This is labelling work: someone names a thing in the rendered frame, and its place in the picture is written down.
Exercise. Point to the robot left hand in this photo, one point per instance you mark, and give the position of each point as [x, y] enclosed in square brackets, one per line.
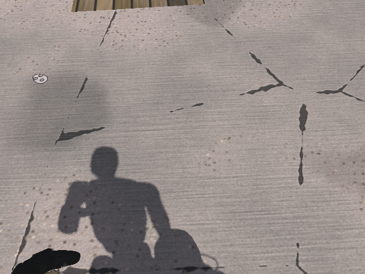
[47, 260]

